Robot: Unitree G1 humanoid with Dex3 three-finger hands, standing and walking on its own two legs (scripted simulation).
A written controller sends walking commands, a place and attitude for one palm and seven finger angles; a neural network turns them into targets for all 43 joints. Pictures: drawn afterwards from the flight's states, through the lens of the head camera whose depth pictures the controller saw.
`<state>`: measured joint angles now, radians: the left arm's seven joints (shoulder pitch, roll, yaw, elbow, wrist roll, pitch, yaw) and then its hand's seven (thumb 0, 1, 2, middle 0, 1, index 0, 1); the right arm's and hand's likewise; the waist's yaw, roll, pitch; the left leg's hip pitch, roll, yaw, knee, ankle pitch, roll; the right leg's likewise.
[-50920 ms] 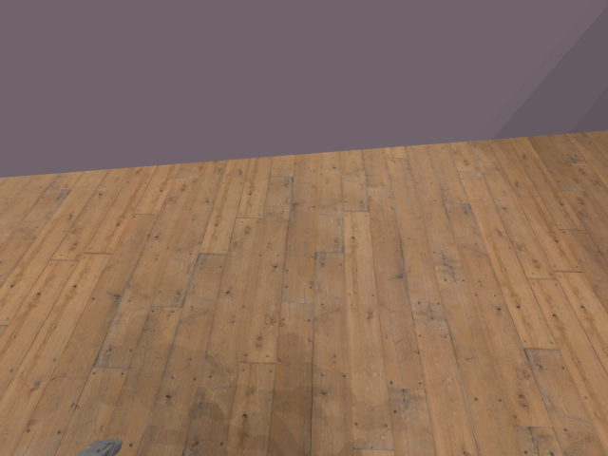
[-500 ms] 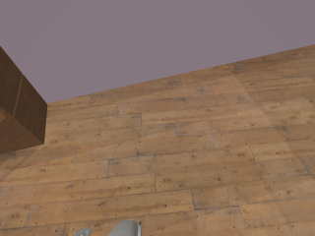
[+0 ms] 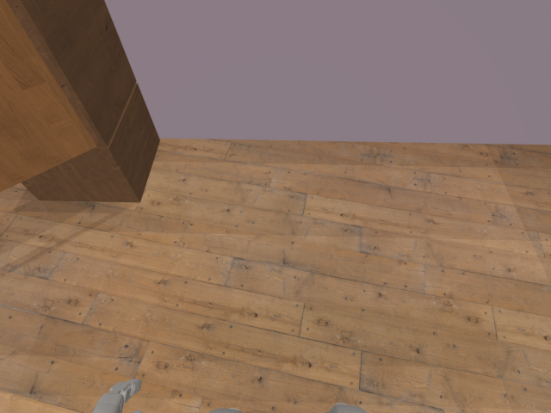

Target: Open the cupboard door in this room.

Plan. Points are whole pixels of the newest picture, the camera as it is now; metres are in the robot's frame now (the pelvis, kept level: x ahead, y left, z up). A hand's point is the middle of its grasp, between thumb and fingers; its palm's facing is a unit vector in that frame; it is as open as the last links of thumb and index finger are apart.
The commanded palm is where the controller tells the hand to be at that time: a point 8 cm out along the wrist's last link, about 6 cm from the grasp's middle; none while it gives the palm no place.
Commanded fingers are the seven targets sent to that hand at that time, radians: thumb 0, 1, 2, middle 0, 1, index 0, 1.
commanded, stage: turn to face it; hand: left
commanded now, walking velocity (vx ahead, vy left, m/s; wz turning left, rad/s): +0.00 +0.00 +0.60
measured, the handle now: out of the picture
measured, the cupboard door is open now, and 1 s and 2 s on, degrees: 41 41 41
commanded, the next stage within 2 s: take the last steps up to it in 0.96 s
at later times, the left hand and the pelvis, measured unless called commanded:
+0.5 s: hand out of the picture -0.03 +0.22 -0.19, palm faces +0.37 -0.90 -0.25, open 7.4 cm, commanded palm none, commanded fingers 0.00 0.90 0.90 -0.20 -0.30 -0.20 -0.30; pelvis +0.01 +0.00 -0.01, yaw +20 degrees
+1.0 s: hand out of the picture +0.01 +0.16 -0.15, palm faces +0.49 -0.83 -0.26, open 7.4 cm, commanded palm none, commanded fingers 0.00 0.90 0.90 -0.20 -0.30 -0.20 -0.30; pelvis +0.03 -0.04 +0.00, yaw +30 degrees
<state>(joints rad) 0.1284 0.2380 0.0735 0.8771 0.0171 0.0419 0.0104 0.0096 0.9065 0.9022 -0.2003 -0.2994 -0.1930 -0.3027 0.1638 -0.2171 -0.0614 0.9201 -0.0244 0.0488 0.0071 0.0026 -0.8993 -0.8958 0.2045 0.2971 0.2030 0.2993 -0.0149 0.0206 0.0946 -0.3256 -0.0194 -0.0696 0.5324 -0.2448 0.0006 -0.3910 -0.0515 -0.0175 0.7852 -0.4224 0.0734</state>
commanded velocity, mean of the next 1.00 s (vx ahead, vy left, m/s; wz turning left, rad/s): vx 0.00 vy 0.00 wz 0.45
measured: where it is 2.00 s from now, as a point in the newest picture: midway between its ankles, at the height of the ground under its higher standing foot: (237, 411)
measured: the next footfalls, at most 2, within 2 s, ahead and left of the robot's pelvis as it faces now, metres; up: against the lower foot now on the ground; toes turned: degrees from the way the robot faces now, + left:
right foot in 0.04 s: +0.03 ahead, -0.14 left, +0.00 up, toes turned -1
left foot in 0.44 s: +0.02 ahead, +0.11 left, +0.00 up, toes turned +24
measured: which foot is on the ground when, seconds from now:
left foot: down 0.00-0.04, up 0.06-0.42, down 0.44-0.88, up 0.90-1.00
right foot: up 0.00-0.02, down 0.04-0.44, up 0.46-0.86, down 0.88-1.00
